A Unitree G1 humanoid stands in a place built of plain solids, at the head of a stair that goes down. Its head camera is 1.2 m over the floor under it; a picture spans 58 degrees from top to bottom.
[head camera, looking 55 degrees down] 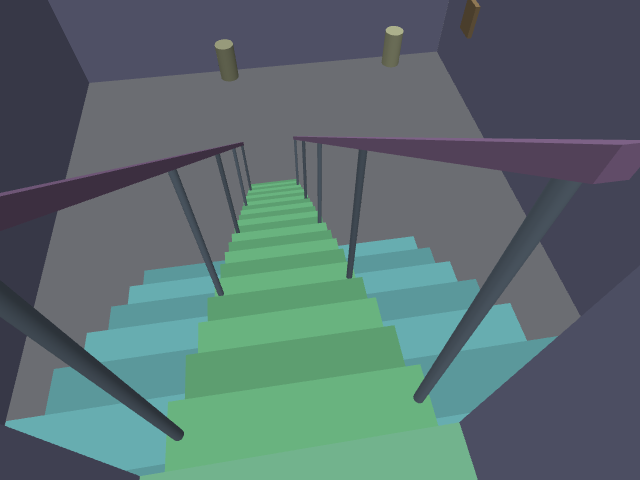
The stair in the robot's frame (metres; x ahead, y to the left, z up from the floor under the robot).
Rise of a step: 0.20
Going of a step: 0.23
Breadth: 0.81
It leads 9 degrees to the left of straight ahead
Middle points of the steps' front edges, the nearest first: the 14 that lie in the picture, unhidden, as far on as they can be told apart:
0.20 0.04 0.00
0.42 0.07 -0.20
0.65 0.11 -0.40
0.87 0.14 -0.60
1.10 0.18 -0.80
1.32 0.21 -0.99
1.55 0.25 -1.19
1.77 0.28 -1.39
1.99 0.32 -1.59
2.22 0.35 -1.79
2.45 0.39 -1.99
2.67 0.42 -2.19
2.89 0.46 -2.39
3.12 0.49 -2.59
